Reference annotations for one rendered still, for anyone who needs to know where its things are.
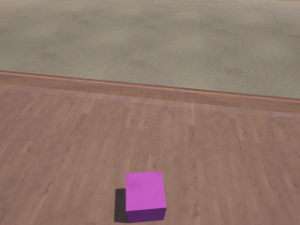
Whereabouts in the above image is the carton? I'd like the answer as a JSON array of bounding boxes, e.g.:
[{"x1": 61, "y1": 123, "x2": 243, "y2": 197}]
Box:
[{"x1": 126, "y1": 171, "x2": 167, "y2": 223}]

